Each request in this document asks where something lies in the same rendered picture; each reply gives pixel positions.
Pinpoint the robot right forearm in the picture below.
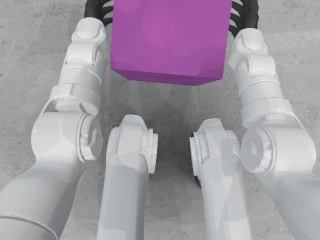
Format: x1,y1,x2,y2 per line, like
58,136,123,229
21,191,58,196
228,28,316,160

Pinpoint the carton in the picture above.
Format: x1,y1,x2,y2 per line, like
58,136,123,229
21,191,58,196
110,0,232,86

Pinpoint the robot left hand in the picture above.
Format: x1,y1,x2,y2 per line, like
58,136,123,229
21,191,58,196
84,0,114,27

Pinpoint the robot left forearm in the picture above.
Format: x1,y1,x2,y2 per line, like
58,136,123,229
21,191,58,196
31,17,109,154

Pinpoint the right robot shin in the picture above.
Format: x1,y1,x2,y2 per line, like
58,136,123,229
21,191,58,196
197,118,241,180

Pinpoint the left robot upper arm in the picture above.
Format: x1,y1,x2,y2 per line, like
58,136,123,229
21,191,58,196
0,112,104,240

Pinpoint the robot right hand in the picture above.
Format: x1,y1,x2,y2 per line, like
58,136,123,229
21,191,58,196
228,0,259,39

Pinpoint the right robot upper arm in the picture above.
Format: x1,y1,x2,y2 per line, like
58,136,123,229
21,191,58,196
239,125,320,240

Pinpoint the robot right thigh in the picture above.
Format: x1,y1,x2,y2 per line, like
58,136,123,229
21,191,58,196
189,126,255,240

